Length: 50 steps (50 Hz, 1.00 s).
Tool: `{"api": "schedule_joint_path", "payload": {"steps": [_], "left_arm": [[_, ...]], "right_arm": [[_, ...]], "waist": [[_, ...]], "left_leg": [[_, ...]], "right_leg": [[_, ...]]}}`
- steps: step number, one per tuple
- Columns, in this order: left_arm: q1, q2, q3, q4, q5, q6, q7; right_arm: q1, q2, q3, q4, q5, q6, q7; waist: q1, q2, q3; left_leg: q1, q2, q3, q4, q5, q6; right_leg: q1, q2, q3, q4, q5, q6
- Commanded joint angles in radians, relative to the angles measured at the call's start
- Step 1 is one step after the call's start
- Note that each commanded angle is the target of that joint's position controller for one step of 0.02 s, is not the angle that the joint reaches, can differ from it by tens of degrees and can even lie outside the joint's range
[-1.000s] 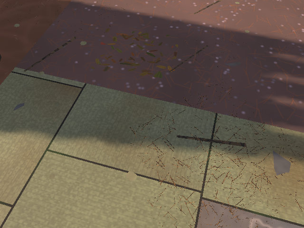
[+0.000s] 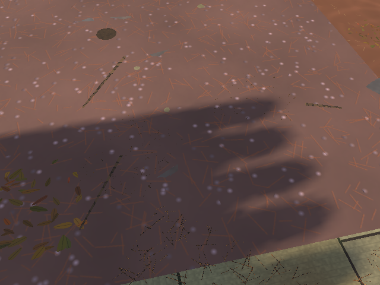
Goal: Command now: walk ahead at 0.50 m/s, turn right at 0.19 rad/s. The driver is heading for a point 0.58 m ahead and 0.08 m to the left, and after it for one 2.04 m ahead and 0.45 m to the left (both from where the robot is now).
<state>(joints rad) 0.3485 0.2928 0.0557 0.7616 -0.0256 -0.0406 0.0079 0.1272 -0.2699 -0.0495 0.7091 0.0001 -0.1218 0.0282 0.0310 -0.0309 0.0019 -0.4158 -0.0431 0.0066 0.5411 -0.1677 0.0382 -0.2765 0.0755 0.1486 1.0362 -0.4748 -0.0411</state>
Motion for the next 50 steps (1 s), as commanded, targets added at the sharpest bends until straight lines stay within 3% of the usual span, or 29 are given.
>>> {"api": "schedule_joint_path", "payload": {"steps": [1,2,3,5,7,10,15,18,20,21,22,23,24,25,26,27,28,30,33,37,42,43,45,46,47,48,49,50], "left_arm": [[-0.105,0.126,0.022,-0.122,0.010,-0.030,-0.003],[-0.109,0.114,0.025,-0.123,0.019,-0.030,-0.005],[-0.092,0.096,0.023,-0.118,0.018,-0.029,-0.008],[-0.080,0.064,0.015,-0.114,0.017,-0.025,-0.011],[-0.136,0.045,0.006,-0.134,0.024,-0.027,-0.010],[-0.228,0.020,-0.006,-0.151,0.023,-0.035,-0.016],[-0.364,0.027,-0.007,-0.188,0.008,-0.045,-0.037],[-0.374,0.050,0.001,-0.203,0.008,-0.052,-0.049],[-0.232,0.094,0.027,-0.166,0.017,-0.055,-0.044],[-0.073,0.147,0.050,-0.128,0.024,-0.055,-0.034],[0.076,0.246,0.073,-0.113,0.047,-0.050,-0.022],[0.112,0.216,0.067,-0.095,0.032,-0.040,-0.024],[0.072,0.150,0.046,-0.095,0.026,-0.038,-0.023],[0.010,0.122,0.035,-0.097,0.024,-0.037,-0.020],[-0.054,0.095,0.025,-0.094,0.029,-0.042,-0.024],[-0.101,0.066,0.018,-0.093,0.033,-0.051,-0.027],[-0.129,0.061,0.019,-0.087,0.037,-0.060,-0.029],[-0.147,0.062,0.025,-0.067,0.038,-0.076,-0.029],[-0.130,0.084,0.035,-0.033,0.046,-0.082,-0.019],[-0.111,0.113,0.042,-0.006,0.039,-0.073,-0.004],[-0.029,0.151,0.057,0.044,0.017,-0.040,0.004],[-0.026,0.158,0.060,0.049,0.012,-0.031,0.005],[-0.044,0.186,0.067,0.047,0.006,-0.016,0.012],[-0.053,0.199,0.071,0.044,0.004,-0.007,0.017],[-0.071,0.203,0.070,0.039,0.001,0.002,0.021],[-0.069,0.185,0.060,0.029,0.009,-0.002,0.026],[0.025,0.037,0.013,-0.025,0.051,-0.027,0.010],[-0.043,0.070,0.007,-0.041,0.023,-0.071,-0.004]], "right_arm": [[0.158,-0.121,-0.034,-0.003,-0.001,0.013,-0.004],[0.131,-0.101,-0.026,-0.003,-0.008,0.013,-0.005],[0.119,-0.093,-0.022,-0.001,-0.011,0.012,-0.006],[0.129,-0.105,-0.024,0.013,-0.002,0.007,-0.007],[0.145,-0.138,-0.032,0.029,0.005,0.008,-0.013],[0.174,-0.161,-0.036,0.052,0.012,0.019,-0.019],[0.265,-0.178,-0.036,0.104,0.024,0.038,-0.021],[0.273,-0.196,-0.042,0.124,0.026,0.055,-0.027],[0.251,-0.202,-0.042,0.125,0.029,0.065,-0.031],[0.245,-0.173,-0.028,0.115,0.019,0.064,-0.032],[0.300,-0.080,0.003,0.079,0.001,0.049,-0.029],[0.346,-0.058,0.014,0.091,0.015,0.033,-0.026],[0.274,-0.163,-0.017,0.083,0.040,0.026,-0.022],[0.198,-0.169,-0.021,0.061,0.048,0.025,-0.020],[0.164,-0.155,-0.021,0.056,0.037,0.030,-0.023],[0.168,-0.146,-0.028,0.061,0.027,0.044,-0.027],[0.198,-0.123,-0.027,0.071,0.028,0.059,-0.027],[0.210,-0.087,-0.024,0.076,0.029,0.080,-0.030],[0.149,-0.077,-0.026,0.051,0.023,0.088,-0.031],[0.032,-0.052,-0.015,0.016,0.019,0.077,-0.005],[-0.113,-0.046,-0.007,-0.063,0.020,0.078,0.024],[-0.122,-0.052,-0.009,-0.077,0.020,0.078,0.030],[-0.088,-0.080,-0.024,-0.090,0.020,0.082,0.036],[-0.022,-0.105,-0.039,-0.081,0.021,0.086,0.036],[0.111,-0.147,-0.064,-0.051,0.024,0.087,0.030],[0.281,-0.219,-0.101,-0.009,0.025,0.094,0.012],[0.297,-0.341,-0.124,-0.003,0.034,0.094,-0.004],[0.314,-0.290,-0.103,-0.040,0.025,0.080,-0.001]], "waist": [[-0.093,0.092,-0.010],[-0.066,0.104,0.008],[-0.048,0.126,0.008],[-0.038,0.139,-0.003],[-0.047,0.116,0.007],[-0.078,0.103,0.014],[-0.126,0.104,0.043],[-0.102,0.116,0.046],[-0.011,0.112,-0.037],[0.064,0.089,-0.150],[0.086,-0.094,-0.325],[0.081,-0.254,-0.428],[0.093,-0.142,-0.280],[0.071,-0.101,-0.162],[0.038,-0.054,-0.083],[0.004,-0.069,-0.042],[-0.023,-0.086,-0.025],[-0.047,-0.066,-0.002],[-0.043,-0.030,0.025],[-0.004,-0.013,0.054],[0.046,0.001,0.099],[0.040,-0.006,0.096],[0.002,-0.041,0.047],[-0.041,-0.059,-0.001],[-0.119,-0.051,-0.071],[-0.200,0.004,-0.160],[-0.101,0.282,-0.235],[-0.141,0.209,-0.396]], "left_leg": [[0.414,0.331,-0.496,-0.299,-0.238,0.194],[0.345,0.298,-0.430,-0.319,-0.147,0.183],[0.302,0.269,-0.379,-0.338,-0.079,0.176],[0.274,0.252,-0.303,-0.364,0.040,0.188],[0.273,0.253,-0.247,-0.386,0.141,0.200],[0.276,0.226,-0.158,-0.394,0.201,0.177],[0.341,0.250,-0.133,-0.362,0.204,0.154],[0.427,0.290,-0.147,-0.302,0.289,0.131],[0.410,0.252,-0.110,-0.129,0.543,0.098],[0.298,0.201,-0.079,0.068,0.513,0.066],[-0.057,0.083,-0.016,0.451,0.150,0.000],[-0.257,0.003,-0.094,0.669,-0.408,-0.019],[-0.348,0.059,-0.148,0.754,-0.375,-0.012],[-0.362,0.104,-0.118,0.738,-0.287,-0.009],[-0.331,0.136,-0.104,0.685,-0.215,-0.015],[-0.284,0.163,-0.110,0.639,-0.162,-0.019],[-0.227,0.174,-0.112,0.624,-0.126,-0.027],[-0.210,0.177,-0.114,0.605,-0.078,-0.041],[-0.279,0.175,-0.135,0.502,0.052,-0.054],[-0.248,0.160,-0.067,0.259,0.241,-0.043],[-0.301,0.143,-0.002,0.111,0.178,0.000],[-0.295,0.131,0.016,0.097,0.133,0.013],[-0.196,0.073,0.075,0.091,0.028,0.051],[-0.099,0.033,0.104,0.095,-0.022,0.073],[0.086,-0.011,0.116,0.046,0.001,0.106],[0.387,0.010,0.020,0.000,0.043,0.152],[0.761,0.281,-0.502,-0.038,-0.043,0.329],[0.860,0.387,-0.860,-0.215,-0.171,0.416]], "right_leg": [[-0.502,-0.116,-0.027,0.199,0.090,0.005],[-0.458,-0.151,-0.031,0.134,0.137,0.007],[-0.411,-0.165,-0.042,0.095,0.162,0.011],[-0.386,-0.173,-0.071,0.027,0.188,0.025],[-0.406,-0.182,-0.088,-0.086,0.257,0.044],[-0.367,-0.172,-0.112,-0.284,0.422,0.054],[-0.311,-0.131,-0.135,-0.465,0.518,0.043],[-0.285,-0.116,-0.138,-0.522,0.425,0.004],[-0.049,-0.074,-0.174,-0.579,0.411,-0.039],[0.210,-0.124,-0.130,-0.555,0.441,-0.077],[0.617,-0.390,0.211,-0.531,0.420,-0.193],[0.709,-0.509,0.534,-0.666,0.260,-0.275],[0.595,-0.473,0.448,-0.703,0.159,-0.231],[0.457,-0.435,0.306,-0.730,0.174,-0.196],[0.322,-0.391,0.210,-0.775,0.225,-0.178],[0.233,-0.356,0.132,-0.814,0.280,-0.162],[0.165,-0.340,0.076,-0.850,0.316,-0.157],[0.108,-0.334,-0.014,-0.894,0.416,-0.163],[0.131,-0.329,-0.121,-0.911,0.528,-0.160],[0.160,-0.302,-0.252,-0.925,0.557,-0.127],[0.336,-0.359,-0.305,-0.873,0.628,-0.111],[0.368,-0.368,-0.315,-0.842,0.696,-0.103],[0.404,-0.368,-0.345,-0.722,1.013,-0.079],[0.404,-0.362,-0.358,-0.610,1.167,-0.067],[0.351,-0.334,-0.381,-0.427,1.209,-0.042],[0.156,-0.293,-0.386,-0.160,1.018,0.001],[-0.326,-0.111,-0.349,0.220,0.105,0.072],[-0.473,-0.027,-0.096,0.380,-0.129,0.072]]}}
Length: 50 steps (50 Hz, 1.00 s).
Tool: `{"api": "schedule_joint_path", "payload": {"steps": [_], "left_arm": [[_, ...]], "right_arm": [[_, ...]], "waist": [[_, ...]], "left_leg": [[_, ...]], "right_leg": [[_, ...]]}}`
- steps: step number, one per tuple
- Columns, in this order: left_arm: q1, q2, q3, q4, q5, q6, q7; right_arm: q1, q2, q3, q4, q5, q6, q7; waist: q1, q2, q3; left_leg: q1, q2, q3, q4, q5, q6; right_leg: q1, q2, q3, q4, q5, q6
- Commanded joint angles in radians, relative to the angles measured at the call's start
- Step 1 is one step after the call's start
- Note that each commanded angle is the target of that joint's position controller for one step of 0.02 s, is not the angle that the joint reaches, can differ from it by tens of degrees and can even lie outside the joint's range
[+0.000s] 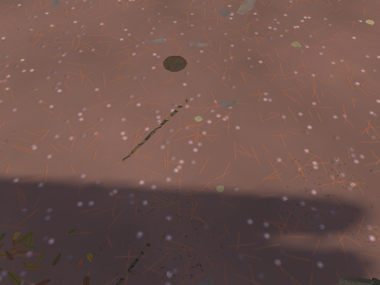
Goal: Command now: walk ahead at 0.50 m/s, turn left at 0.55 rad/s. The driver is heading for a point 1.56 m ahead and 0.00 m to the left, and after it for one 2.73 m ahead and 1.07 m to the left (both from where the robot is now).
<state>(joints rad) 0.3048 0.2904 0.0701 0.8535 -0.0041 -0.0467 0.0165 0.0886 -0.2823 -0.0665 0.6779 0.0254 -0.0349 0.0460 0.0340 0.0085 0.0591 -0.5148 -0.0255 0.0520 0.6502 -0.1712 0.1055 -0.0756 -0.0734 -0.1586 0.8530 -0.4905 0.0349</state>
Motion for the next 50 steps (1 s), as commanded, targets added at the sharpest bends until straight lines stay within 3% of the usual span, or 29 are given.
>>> {"api": "schedule_joint_path", "payload": {"steps": [1,2,3,4,6,9,12,16,19,21,22,23,24,25,26,27,28,30,32,37,41,44,46,47,48,49,50], "left_arm": [[-0.110,0.133,0.009,-0.164,-0.040,-0.090,-0.024],[-0.136,0.122,0.003,-0.175,-0.038,-0.103,-0.023],[-0.139,0.122,0.006,-0.164,-0.011,-0.105,-0.015],[-0.122,0.136,0.016,-0.158,0.005,-0.095,-0.013],[-0.096,0.121,0.018,-0.158,0.015,-0.070,-0.016],[-0.164,0.078,0.003,-0.181,0.021,-0.051,-0.013],[-0.265,0.047,-0.014,-0.198,0.015,-0.054,-0.023],[-0.350,0.070,-0.011,-0.221,-0.001,-0.069,-0.042],[-0.337,0.102,0.001,-0.228,0.000,-0.079,-0.050],[-0.219,0.128,0.019,-0.195,0.005,-0.085,-0.045],[-0.089,0.165,0.034,-0.172,0.016,-0.089,-0.040],[0.051,0.248,0.055,-0.152,0.029,-0.087,-0.038],[0.124,0.235,0.057,-0.110,0.008,-0.076,-0.052],[0.093,0.158,0.034,-0.114,-0.014,-0.072,-0.051],[0.022,0.128,0.023,-0.126,-0.009,-0.063,-0.047],[-0.027,0.111,0.014,-0.132,0.003,-0.057,-0.046],[-0.054,0.091,0.005,-0.134,0.012,-0.057,-0.045],[-0.065,0.076,-0.001,-0.126,0.013,-0.062,-0.044],[-0.048,0.100,0.004,-0.110,0.003,-0.066,-0.039],[0.009,0.141,0.013,-0.072,-0.009,-0.052,-0.026],[0.088,0.153,0.013,-0.030,-0.017,-0.037,-0.023],[0.107,0.165,0.018,-0.007,-0.020,-0.019,-0.018],[0.087,0.185,0.024,-0.004,-0.020,-0.009,-0.012],[0.069,0.184,0.022,-0.006,-0.021,-0.005,-0.010],[0.068,0.152,0.008,-0.018,-0.012,-0.005,-0.009],[0.143,0.052,-0.025,-0.051,0.005,-0.020,-0.013],[0.174,0.042,-0.034,-0.034,-0.010,-0.039,-0.019]], "right_arm": [[0.328,-0.212,-0.067,-0.002,-0.011,-0.020,-0.016],[0.274,-0.181,-0.059,-0.005,-0.008,-0.027,-0.017],[0.202,-0.147,-0.048,-0.016,-0.006,-0.028,-0.018],[0.156,-0.119,-0.037,-0.034,-0.017,-0.030,-0.023],[0.131,-0.124,-0.038,-0.049,-0.019,-0.031,-0.030],[0.161,-0.165,-0.049,-0.037,-0.013,-0.031,-0.049],[0.194,-0.162,-0.047,-0.022,-0.009,-0.024,-0.060],[0.275,-0.153,-0.041,0.022,-0.005,-0.023,-0.057],[0.286,-0.158,-0.043,0.038,-0.010,-0.017,-0.058],[0.264,-0.146,-0.038,0.036,-0.011,-0.011,-0.057],[0.258,-0.111,-0.023,0.025,-0.018,-0.011,-0.056],[0.348,-0.060,-0.005,0.010,-0.015,-0.020,-0.058],[0.408,-0.048,0.005,0.015,-0.003,-0.032,-0.058],[0.321,-0.133,-0.014,0.013,0.009,-0.035,-0.055],[0.224,-0.150,-0.018,-0.009,0.006,-0.036,-0.054],[0.170,-0.140,-0.016,-0.023,-0.010,-0.039,-0.053],[0.161,-0.126,-0.019,-0.025,-0.018,-0.040,-0.051],[0.195,-0.090,-0.014,-0.013,-0.015,-0.035,-0.048],[0.175,-0.068,-0.008,-0.020,-0.020,-0.031,-0.049],[0.018,-0.031,0.011,-0.056,-0.021,-0.042,-0.040],[-0.098,-0.031,0.014,-0.087,-0.009,-0.052,-0.022],[-0.136,-0.049,0.010,-0.109,-0.006,-0.059,-0.006],[-0.070,-0.080,-0.003,-0.095,-0.010,-0.062,-0.004],[0.043,-0.111,-0.022,-0.061,-0.015,-0.062,-0.009],[0.204,-0.163,-0.044,-0.021,-0.024,-0.061,-0.020],[0.339,-0.265,-0.067,-0.007,-0.046,-0.056,-0.030],[0.370,-0.219,-0.056,0.009,-0.029,-0.048,-0.029]], "waist": [[-0.173,0.103,-0.331],[-0.135,0.045,-0.234],[-0.088,-0.002,-0.161],[-0.051,0.016,-0.138],[-0.017,0.023,-0.117],[-0.028,0.024,-0.075],[-0.076,0.062,-0.062],[-0.122,0.077,-0.047],[-0.103,0.099,-0.036],[-0.035,0.109,-0.077],[0.025,0.074,-0.187],[0.035,-0.110,-0.350],[0.032,-0.318,-0.393],[0.053,-0.194,-0.262],[0.048,-0.113,-0.149],[0.029,-0.066,-0.083],[0.003,-0.071,-0.053],[-0.026,-0.111,-0.065],[-0.028,-0.104,-0.059],[0.019,-0.077,-0.036],[0.061,-0.074,-0.007],[0.049,-0.083,0.005],[-0.002,-0.099,-0.038],[-0.068,-0.091,-0.108],[-0.138,-0.065,-0.226],[-0.145,0.134,-0.399],[-0.146,0.268,-0.496]], "left_leg": [[0.891,0.339,-0.763,-0.353,-0.113,0.284],[0.751,0.296,-0.634,-0.348,-0.039,0.245],[0.600,0.256,-0.535,-0.356,0.068,0.216],[0.495,0.229,-0.473,-0.376,0.162,0.206],[0.387,0.204,-0.427,-0.412,0.242,0.210],[0.280,0.162,-0.338,-0.431,0.286,0.192],[0.240,0.107,-0.268,-0.420,0.183,0.134],[0.319,0.158,-0.321,-0.381,0.088,0.113],[0.419,0.210,-0.383,-0.314,0.130,0.095],[0.435,0.177,-0.367,-0.197,0.319,0.065],[0.380,0.122,-0.316,-0.008,0.347,0.033],[0.093,-0.002,-0.213,0.332,0.115,-0.040],[-0.147,-0.072,-0.205,0.548,-0.408,-0.078],[-0.257,-0.013,-0.245,0.638,-0.370,-0.073],[-0.276,0.034,-0.199,0.631,-0.282,-0.069],[-0.254,0.069,-0.168,0.581,-0.213,-0.068],[-0.215,0.102,-0.162,0.522,-0.161,-0.070],[-0.142,0.126,-0.144,0.456,-0.120,-0.080],[-0.155,0.135,-0.123,0.382,-0.081,-0.098],[-0.132,0.122,-0.087,0.068,0.172,-0.121],[-0.092,0.090,-0.067,-0.073,0.248,-0.113],[-0.097,0.077,-0.070,-0.132,0.165,-0.079],[0.020,0.046,-0.046,-0.163,0.102,-0.047],[0.187,0.019,-0.019,-0.193,0.117,-0.020],[0.467,0.079,-0.075,-0.162,0.149,0.023],[0.881,0.349,-0.445,-0.144,0.121,0.146],[0.959,0.454,-0.755,-0.283,-0.037,0.226]], "right_leg": [[-0.763,0.061,0.258,0.556,-0.029,-0.031],[-0.747,0.017,0.252,0.470,0.057,-0.049],[-0.686,-0.015,0.246,0.375,0.104,-0.044],[-0.607,-0.038,0.252,0.320,0.139,-0.037],[-0.542,-0.040,0.240,0.243,0.166,-0.011],[-0.526,-0.018,0.208,0.061,0.290,0.033],[-0.451,0.022,0.193,-0.181,0.525,0.039],[-0.425,0.038,0.206,-0.305,0.599,0.012],[-0.424,0.041,0.207,-0.349,0.482,-0.035],[-0.272,0.070,0.167,-0.402,0.442,-0.081],[-0.065,0.000,0.228,-0.374,0.471,-0.131],[0.300,-0.198,0.545,-0.373,0.399,-0.263],[0.427,-0.308,0.903,-0.529,0.138,-0.342],[0.349,-0.294,0.877,-0.565,-0.047,-0.306],[0.217,-0.260,0.741,-0.581,-0.008,-0.270],[0.096,-0.219,0.643,-0.606,0.094,-0.260],[0.019,-0.185,0.576,-0.630,0.188,-0.253],[-0.043,-0.142,0.485,-0.666,0.313,-0.252],[-0.058,-0.139,0.422,-0.692,0.423,-0.268],[-0.045,-0.101,0.286,-0.713,0.548,-0.241],[0.005,-0.125,0.270,-0.693,0.539,-0.230],[0.101,-0.171,0.286,-0.642,0.603,-0.212],[0.132,-0.172,0.273,-0.551,0.799,-0.190],[0.110,-0.137,0.236,-0.421,0.942,-0.169],[-0.026,-0.089,0.212,-0.212,0.879,-0.138],[-0.397,0.041,0.154,0.176,0.464,-0.073],[-0.589,0.118,0.253,0.378,-0.089,-0.057]]}}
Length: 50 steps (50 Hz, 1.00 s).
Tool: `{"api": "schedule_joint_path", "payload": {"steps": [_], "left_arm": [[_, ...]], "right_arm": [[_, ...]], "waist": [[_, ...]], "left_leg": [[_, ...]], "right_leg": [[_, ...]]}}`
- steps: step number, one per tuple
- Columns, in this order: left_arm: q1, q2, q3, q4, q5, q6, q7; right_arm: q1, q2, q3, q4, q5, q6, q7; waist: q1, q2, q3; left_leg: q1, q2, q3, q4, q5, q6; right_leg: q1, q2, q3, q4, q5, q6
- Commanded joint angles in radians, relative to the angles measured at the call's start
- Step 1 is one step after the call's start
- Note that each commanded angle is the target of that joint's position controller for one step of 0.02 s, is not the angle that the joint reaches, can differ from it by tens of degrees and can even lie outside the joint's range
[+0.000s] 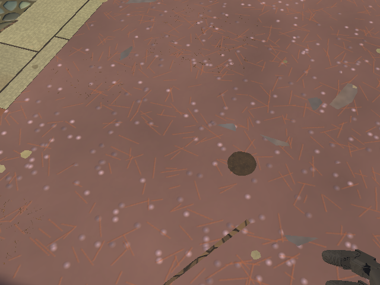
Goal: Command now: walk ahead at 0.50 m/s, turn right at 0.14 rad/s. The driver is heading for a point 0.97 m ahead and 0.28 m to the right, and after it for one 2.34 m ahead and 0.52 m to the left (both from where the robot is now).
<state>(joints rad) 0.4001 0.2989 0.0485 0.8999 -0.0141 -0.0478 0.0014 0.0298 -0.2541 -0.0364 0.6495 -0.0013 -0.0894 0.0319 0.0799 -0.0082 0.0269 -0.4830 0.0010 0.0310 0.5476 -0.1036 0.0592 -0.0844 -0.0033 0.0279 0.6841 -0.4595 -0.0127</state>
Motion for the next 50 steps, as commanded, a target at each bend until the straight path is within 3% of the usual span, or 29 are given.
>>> {"api": "schedule_joint_path", "payload": {"steps": [1,2,3,4,6,9,14,19,20,22,23,24,25,26,27,28,29,30,31,32,34,38,40,42,44,47,48,49,50], "left_arm": [[-0.002,0.136,0.018,-0.094,-0.027,-0.047,-0.008],[-0.079,0.141,0.022,-0.116,-0.035,-0.050,-0.010],[-0.113,0.126,0.023,-0.120,-0.025,-0.044,-0.007],[-0.105,0.118,0.030,-0.114,-0.015,-0.030,-0.003],[-0.055,0.069,0.025,-0.095,-0.016,-0.002,-0.001],[-0.099,0.053,0.028,-0.117,-0.012,0.015,0.004],[-0.239,0.025,0.018,-0.161,-0.004,0.002,-0.023],[-0.384,0.017,0.008,-0.243,-0.005,0.003,-0.053],[-0.393,0.022,0.010,-0.257,-0.005,0.003,-0.059],[-0.361,0.049,0.024,-0.271,-0.005,0.007,-0.066],[-0.298,0.073,0.038,-0.264,-0.006,0.011,-0.066],[-0.172,0.114,0.063,-0.237,-0.009,0.012,-0.061],[-0.002,0.182,0.098,-0.196,-0.010,0.018,-0.044],[0.036,0.299,0.123,-0.186,-0.016,0.022,-0.025],[0.042,0.273,0.106,-0.222,-0.009,0.006,-0.030],[0.021,0.200,0.085,-0.216,0.000,-0.005,-0.034],[-0.030,0.168,0.076,-0.218,-0.004,-0.013,-0.033],[-0.101,0.139,0.067,-0.230,-0.005,-0.014,-0.031],[-0.150,0.106,0.055,-0.248,0.002,-0.014,-0.027],[-0.170,0.099,0.052,-0.262,0.010,-0.014,-0.023],[-0.168,0.118,0.058,-0.264,0.005,-0.018,-0.014],[-0.118,0.152,0.068,-0.248,-0.003,-0.011,0.010],[-0.090,0.156,0.070,-0.240,-0.006,-0.004,0.014],[-0.057,0.149,0.067,-0.222,-0.008,-0.003,0.015],[-0.031,0.131,0.062,-0.204,-0.009,-0.002,0.015],[-0.042,0.132,0.063,-0.194,-0.001,0.004,0.015],[-0.047,0.113,0.056,-0.197,0.002,0.005,0.014],[-0.046,0.072,0.038,-0.208,0.010,0.004,0.011],[0.083,0.016,0.020,-0.218,-0.007,-0.006,0.012]], "right_arm": [[0.378,-0.186,-0.066,0.036,0.004,0.009,-0.016],[0.313,-0.157,-0.055,0.033,0.004,0.009,-0.020],[0.251,-0.128,-0.045,0.036,-0.001,0.005,-0.017],[0.206,-0.100,-0.038,0.037,-0.006,-0.005,-0.014],[0.170,-0.094,-0.041,0.052,-0.011,-0.022,-0.010],[0.172,-0.117,-0.052,0.085,-0.019,-0.035,-0.018],[0.200,-0.150,-0.058,0.122,-0.013,-0.026,-0.037],[0.287,-0.187,-0.073,0.172,0.009,0.009,-0.045],[0.289,-0.194,-0.075,0.177,0.014,0.018,-0.046],[0.270,-0.221,-0.083,0.173,0.019,0.034,-0.054],[0.260,-0.234,-0.086,0.169,0.021,0.043,-0.059],[0.244,-0.239,-0.086,0.164,0.023,0.051,-0.063],[0.241,-0.225,-0.077,0.154,0.018,0.048,-0.068],[0.317,-0.092,-0.037,0.105,-0.021,0.026,-0.055],[0.291,-0.098,-0.023,0.088,-0.004,-0.018,-0.039],[0.174,-0.166,-0.043,0.060,0.038,-0.044,-0.025],[0.140,-0.160,-0.038,0.047,0.041,-0.058,-0.024],[0.138,-0.156,-0.041,0.059,0.017,-0.061,-0.032],[0.148,-0.169,-0.050,0.066,0.000,-0.052,-0.036],[0.165,-0.167,-0.053,0.067,-0.005,-0.038,-0.034],[0.176,-0.138,-0.048,0.063,-0.013,-0.017,-0.035],[0.033,-0.093,-0.029,0.021,-0.013,-0.009,-0.035],[-0.035,-0.087,-0.023,0.004,-0.004,-0.015,-0.026],[-0.063,-0.101,-0.024,-0.003,0.007,-0.022,-0.016],[-0.068,-0.123,-0.031,-0.007,0.008,-0.031,-0.006],[-0.001,-0.151,-0.044,0.006,0.004,-0.042,-0.003],[0.081,-0.172,-0.058,0.030,-0.002,-0.046,-0.007],[0.209,-0.210,-0.070,0.048,-0.016,-0.051,-0.012],[0.338,-0.305,-0.096,0.077,-0.027,-0.043,-0.013]], "waist": [[-0.202,0.178,-0.299],[-0.179,0.134,-0.183],[-0.146,0.088,-0.101],[-0.111,0.106,-0.061],[-0.072,0.116,-0.039],[-0.062,0.077,-0.002],[-0.107,0.052,0.030],[-0.158,0.035,0.073],[-0.153,0.042,0.071],[-0.114,0.077,0.023],[-0.074,0.098,-0.023],[0.000,0.092,-0.090],[0.084,0.044,-0.179],[0.008,-0.210,-0.253],[0.018,-0.177,-0.414],[0.054,-0.095,-0.311],[0.022,-0.053,-0.198],[-0.027,0.005,-0.128],[-0.062,-0.006,-0.094],[-0.086,-0.025,-0.086],[-0.101,-0.027,-0.076],[-0.056,-0.053,-0.033],[-0.024,-0.073,-0.027],[-0.007,-0.086,-0.029],[-0.005,-0.090,-0.026],[-0.051,-0.121,-0.022],[-0.092,-0.114,-0.061],[-0.150,-0.059,-0.178],[-0.132,0.194,-0.325]], "left_leg": [[0.801,0.391,-0.624,-0.216,-0.196,0.222],[0.656,0.350,-0.479,-0.245,-0.184,0.183],[0.518,0.306,-0.382,-0.291,-0.136,0.161],[0.427,0.271,-0.304,-0.331,-0.085,0.143],[0.322,0.250,-0.208,-0.392,-0.007,0.142],[0.307,0.250,-0.093,-0.427,0.113,0.146],[0.355,0.216,0.072,-0.441,0.181,0.108],[0.546,0.278,0.120,-0.383,0.265,0.095],[0.581,0.288,0.130,-0.351,0.332,0.087],[0.616,0.290,0.160,-0.234,0.646,0.063],[0.617,0.284,0.172,-0.127,0.805,0.051],[0.571,0.259,0.193,0.049,0.858,0.028],[0.392,0.217,0.201,0.307,0.689,-0.013],[-0.056,0.055,0.180,0.678,-0.128,-0.081],[-0.242,-0.061,-0.069,0.857,-0.511,-0.085],[-0.339,0.004,-0.135,0.863,-0.429,-0.062],[-0.336,0.048,-0.123,0.782,-0.338,-0.044],[-0.279,0.086,-0.116,0.687,-0.280,-0.047],[-0.205,0.108,-0.116,0.623,-0.240,-0.056],[-0.152,0.114,-0.116,0.593,-0.217,-0.067],[-0.119,0.109,-0.095,0.512,-0.184,-0.101],[-0.085,0.063,-0.077,0.210,0.055,-0.138],[-0.030,0.028,-0.073,0.078,0.162,-0.139],[-0.003,0.022,-0.082,0.019,0.210,-0.130],[-0.004,0.029,-0.100,-0.026,0.188,-0.105],[0.066,0.022,-0.077,-0.068,0.072,-0.050],[0.180,0.008,-0.057,-0.096,0.058,-0.022],[0.391,0.108,-0.151,-0.072,0.058,0.034],[0.748,0.312,-0.540,-0.115,-0.101,0.193]], "right_leg": [[-0.672,-0.012,0.111,0.621,-0.085,-0.018],[-0.680,-0.060,0.081,0.595,0.006,-0.022],[-0.649,-0.092,0.067,0.537,0.077,-0.015],[-0.600,-0.120,0.073,0.489,0.131,-0.010],[-0.520,-0.132,0.073,0.468,0.189,0.007],[-0.581,-0.133,0.097,0.397,0.300,0.026],[-0.570,-0.111,0.031,0.106,0.549,0.018],[-0.638,-0.095,-0.032,-0.037,0.478,-0.024],[-0.635,-0.085,-0.049,-0.050,0.431,-0.037],[-0.537,-0.029,-0.108,-0.055,0.326,-0.073],[-0.444,0.011,-0.138,-0.049,0.274,-0.096],[-0.270,0.054,-0.150,-0.090,0.287,-0.127],[0.022,0.044,-0.070,-0.146,0.337,-0.173],[0.379,-0.214,0.414,-0.180,0.276,-0.326],[0.516,-0.345,0.832,-0.348,0.169,-0.446],[0.462,-0.312,0.694,-0.382,0.196,-0.378],[0.319,-0.267,0.547,-0.381,0.264,-0.336],[0.170,-0.222,0.444,-0.388,0.358,-0.300],[0.060,-0.190,0.374,-0.409,0.453,-0.285],[-0.007,-0.173,0.351,-0.431,0.497,-0.285],[-0.089,-0.154,0.299,-0.453,0.579,-0.293],[-0.177,-0.087,0.212,-0.455,0.511,-0.240],[-0.194,-0.074,0.216,-0.444,0.426,-0.214],[-0.159,-0.103,0.245,-0.428,0.372,-0.205],[-0.088,-0.138,0.288,-0.381,0.345,-0.195],[-0.025,-0.168,0.329,-0.297,0.431,-0.169],[-0.025,-0.127,0.308,-0.207,0.537,-0.149],[-0.092,-0.071,0.252,0.010,0.512,-0.116],[-0.411,0.071,0.127,0.369,0.248,-0.033]]}}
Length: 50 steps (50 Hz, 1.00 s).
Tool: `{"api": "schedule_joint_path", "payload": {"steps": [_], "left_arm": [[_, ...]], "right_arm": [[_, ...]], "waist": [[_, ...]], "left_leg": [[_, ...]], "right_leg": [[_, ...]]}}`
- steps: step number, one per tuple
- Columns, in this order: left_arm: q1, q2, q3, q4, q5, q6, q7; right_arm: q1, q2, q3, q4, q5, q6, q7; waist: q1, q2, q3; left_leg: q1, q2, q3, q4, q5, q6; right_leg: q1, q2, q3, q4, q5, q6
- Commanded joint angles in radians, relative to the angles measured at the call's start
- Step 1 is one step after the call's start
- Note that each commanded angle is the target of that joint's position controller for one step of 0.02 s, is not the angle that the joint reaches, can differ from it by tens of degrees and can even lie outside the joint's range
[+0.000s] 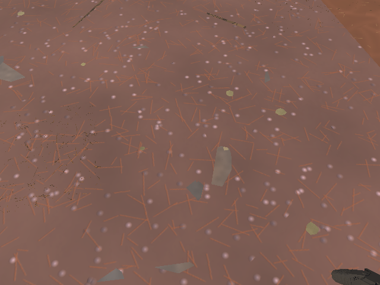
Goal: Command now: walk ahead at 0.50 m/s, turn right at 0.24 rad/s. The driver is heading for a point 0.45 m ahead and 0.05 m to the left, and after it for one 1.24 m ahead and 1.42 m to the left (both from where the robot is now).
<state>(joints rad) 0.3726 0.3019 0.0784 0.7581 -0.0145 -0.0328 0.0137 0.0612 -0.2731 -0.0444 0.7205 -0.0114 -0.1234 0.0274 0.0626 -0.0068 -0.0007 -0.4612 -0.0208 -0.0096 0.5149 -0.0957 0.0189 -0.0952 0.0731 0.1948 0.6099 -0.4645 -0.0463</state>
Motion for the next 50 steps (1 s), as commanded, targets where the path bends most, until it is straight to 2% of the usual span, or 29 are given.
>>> {"api": "schedule_joint_path", "payload": {"steps": [1,2,3,4,6,8,11,14,18,21,22,23,24,25,26,27,28,29,30,31,33,35,40,42,45,47,48,49,50], "left_arm": [[0.126,0.045,-0.012,-0.071,-0.016,-0.030,0.001],[0.028,0.123,0.007,-0.078,-0.024,-0.032,-0.002],[-0.061,0.128,0.006,-0.097,-0.016,-0.032,-0.001],[-0.112,0.116,0.006,-0.112,0.000,-0.036,-0.004],[-0.103,0.087,0.006,-0.107,0.006,-0.036,-0.010],[-0.095,0.055,-0.001,-0.103,0.006,-0.032,-0.012],[-0.184,0.030,-0.014,-0.132,0.013,-0.035,-0.012],[-0.276,0.009,-0.023,-0.149,0.009,-0.044,-0.021],[-0.387,0.010,-0.026,-0.180,-0.003,-0.052,-0.039],[-0.422,0.030,-0.020,-0.202,-0.004,-0.061,-0.054],[-0.395,0.045,-0.013,-0.197,-0.002,-0.064,-0.055],[-0.318,0.069,0.000,-0.179,0.002,-0.068,-0.052],[-0.173,0.115,0.024,-0.136,0.008,-0.069,-0.043],[0.017,0.190,0.046,-0.105,0.025,-0.066,-0.030],[0.064,0.254,0.058,-0.085,0.026,-0.055,-0.030],[0.076,0.154,0.035,-0.086,0.020,-0.050,-0.028],[0.012,0.118,0.020,-0.084,0.016,-0.050,-0.024],[-0.054,0.096,0.012,-0.084,0.017,-0.052,-0.024],[-0.106,0.068,0.004,-0.080,0.020,-0.057,-0.027],[-0.140,0.050,0.000,-0.076,0.027,-0.065,-0.029],[-0.170,0.044,0.004,-0.058,0.026,-0.081,-0.031],[-0.175,0.064,0.013,-0.037,0.028,-0.090,-0.027],[-0.152,0.105,0.025,0.002,0.028,-0.081,-0.009],[-0.140,0.122,0.029,0.014,0.023,-0.069,0.001],[-0.115,0.153,0.038,0.033,0.003,-0.041,0.012],[-0.138,0.178,0.047,0.027,-0.015,-0.023,0.022],[-0.154,0.184,0.050,0.021,-0.022,-0.014,0.026],[-0.165,0.168,0.044,0.015,-0.024,-0.008,0.027],[-0.111,0.125,0.028,0.005,0.009,-0.014,0.023]], "right_arm": [[0.358,-0.240,-0.081,0.038,0.013,-0.002,0.005],[0.307,-0.169,-0.059,0.029,0.028,0.002,0.005],[0.248,-0.142,-0.049,0.016,0.019,0.010,0.002],[0.206,-0.121,-0.039,0.015,0.010,0.016,0.001],[0.175,-0.093,-0.026,0.018,-0.001,0.014,-0.002],[0.190,-0.104,-0.027,0.032,0.009,0.009,-0.005],[0.218,-0.146,-0.038,0.054,0.017,0.013,-0.014],[0.256,-0.161,-0.038,0.077,0.026,0.023,-0.020],[0.334,-0.170,-0.037,0.118,0.033,0.040,-0.021],[0.356,-0.182,-0.041,0.140,0.037,0.058,-0.027],[0.351,-0.191,-0.044,0.143,0.037,0.064,-0.029],[0.330,-0.202,-0.046,0.141,0.039,0.068,-0.032],[0.319,-0.190,-0.040,0.134,0.037,0.070,-0.033],[0.301,-0.137,-0.018,0.101,0.014,0.064,-0.032],[0.442,-0.016,0.018,0.089,0.018,0.045,-0.027],[0.393,-0.123,-0.008,0.109,0.043,0.034,-0.025],[0.301,-0.171,-0.026,0.079,0.060,0.030,-0.023],[0.252,-0.160,-0.026,0.070,0.055,0.031,-0.027],[0.231,-0.148,-0.030,0.066,0.042,0.038,-0.029],[0.253,-0.129,-0.033,0.072,0.040,0.052,-0.029],[0.274,-0.083,-0.028,0.077,0.044,0.078,-0.030],[0.242,-0.071,-0.029,0.057,0.039,0.093,-0.031],[0.112,-0.051,-0.021,0.013,0.033,0.086,-0.005],[0.032,-0.040,-0.014,-0.021,0.023,0.083,0.008],[-0.003,-0.058,-0.023,-0.064,0.019,0.086,0.028],[0.052,-0.096,-0.042,-0.070,0.015,0.091,0.036],[0.134,-0.125,-0.059,-0.054,0.016,0.092,0.037],[0.259,-0.173,-0.086,-0.023,0.015,0.091,0.027],[0.328,-0.261,-0.111,-0.017,0.014,0.097,0.000]], "waist": [[-0.129,0.312,-0.299],[-0.146,0.184,-0.151],[-0.138,0.105,-0.071],[-0.120,0.072,-0.006],[-0.079,0.108,0.008],[-0.071,0.117,-0.001],[-0.090,0.081,0.013],[-0.123,0.079,0.025],[-0.161,0.076,0.054],[-0.147,0.084,0.066],[-0.122,0.091,0.052],[-0.069,0.095,0.010],[0.003,0.080,-0.087],[0.080,-0.005,-0.247],[0.019,-0.279,-0.393],[0.062,-0.193,-0.370],[0.055,-0.147,-0.208],[0.025,-0.095,-0.129],[-0.004,-0.085,-0.067],[-0.038,-0.102,-0.041],[-0.070,-0.093,-0.014],[-0.080,-0.068,0.017],[-0.046,-0.040,0.054],[-0.022,-0.024,0.085],[-0.021,-0.051,0.061],[-0.063,-0.082,0.011],[-0.108,-0.082,-0.032],[-0.174,-0.046,-0.096],[-0.187,0.104,-0.169]], "left_leg": [[0.784,0.411,-0.794,-0.227,-0.382,0.284],[0.680,0.388,-0.710,-0.248,-0.492,0.242],[0.561,0.348,-0.572,-0.252,-0.423,0.209],[0.450,0.305,-0.473,-0.277,-0.316,0.203],[0.346,0.246,-0.358,-0.315,-0.154,0.187],[0.325,0.231,-0.285,-0.342,-0.041,0.202],[0.338,0.230,-0.206,-0.371,0.086,0.211],[0.342,0.198,-0.122,-0.373,0.135,0.184],[0.394,0.224,-0.107,-0.350,0.137,0.173],[0.477,0.266,-0.134,-0.292,0.212,0.155],[0.488,0.269,-0.142,-0.253,0.284,0.145],[0.477,0.251,-0.128,-0.169,0.423,0.131],[0.414,0.201,-0.095,-0.010,0.489,0.104],[0.209,0.140,-0.059,0.281,0.256,0.066],[-0.162,-0.014,-0.019,0.621,-0.421,0.005],[-0.260,0.022,-0.129,0.744,-0.484,0.005],[-0.316,0.062,-0.115,0.766,-0.400,0.008],[-0.290,0.103,-0.092,0.735,-0.315,0.003],[-0.260,0.127,-0.089,0.690,-0.260,-0.003],[-0.201,0.149,-0.096,0.665,-0.219,-0.008],[-0.155,0.159,-0.092,0.637,-0.187,-0.019],[-0.192,0.165,-0.101,0.590,-0.126,-0.030],[-0.195,0.150,-0.056,0.312,0.127,-0.026],[-0.167,0.130,-0.004,0.205,0.166,-0.017],[-0.135,0.097,0.039,0.129,0.115,0.006],[-0.055,0.045,0.077,0.110,0.016,0.038],[0.039,0.010,0.095,0.082,-0.005,0.061],[0.211,-0.030,0.097,-0.002,0.085,0.092],[0.453,0.088,-0.082,-0.016,0.475,0.147]], "right_leg": [[-0.603,0.014,-0.026,0.614,-0.114,0.019],[-0.688,-0.040,0.002,0.687,-0.052,0.012],[-0.685,-0.084,-0.043,0.677,0.025,0.009],[-0.670,-0.117,-0.070,0.615,0.084,0.009],[-0.580,-0.165,-0.087,0.517,0.157,0.013],[-0.563,-0.174,-0.114,0.453,0.186,0.027],[-0.594,-0.185,-0.135,0.278,0.309,0.051],[-0.546,-0.164,-0.162,0.093,0.465,0.058],[-0.506,-0.133,-0.182,-0.036,0.527,0.051],[-0.492,-0.118,-0.177,-0.098,0.438,0.017],[-0.439,-0.105,-0.181,-0.118,0.405,0.005],[-0.315,-0.081,-0.201,-0.151,0.397,-0.014],[-0.090,-0.080,-0.205,-0.161,0.425,-0.043],[0.231,-0.258,-0.032,-0.105,0.468,-0.108],[0.545,-0.501,0.392,-0.181,0.303,-0.252],[0.492,-0.486,0.469,-0.256,0.152,-0.239],[0.364,-0.452,0.315,-0.285,0.169,-0.196],[0.231,-0.410,0.204,-0.318,0.233,-0.173],[0.122,-0.376,0.122,-0.358,0.291,-0.162],[0.042,-0.350,0.051,-0.397,0.330,-0.152],[-0.040,-0.341,-0.035,-0.454,0.397,-0.157],[-0.062,-0.344,-0.110,-0.482,0.466,-0.159],[-0.029,-0.309,-0.288,-0.499,0.528,-0.128],[-0.017,-0.309,-0.345,-0.467,0.651,-0.115],[0.077,-0.333,-0.377,-0.366,0.842,-0.088],[0.124,-0.339,-0.386,-0.236,1.030,-0.061],[0.123,-0.326,-0.392,-0.113,1.091,-0.043],[0.073,-0.281,-0.411,0.077,1.030,-0.005],[-0.133,-0.212,-0.418,0.366,0.645,0.066]]}}
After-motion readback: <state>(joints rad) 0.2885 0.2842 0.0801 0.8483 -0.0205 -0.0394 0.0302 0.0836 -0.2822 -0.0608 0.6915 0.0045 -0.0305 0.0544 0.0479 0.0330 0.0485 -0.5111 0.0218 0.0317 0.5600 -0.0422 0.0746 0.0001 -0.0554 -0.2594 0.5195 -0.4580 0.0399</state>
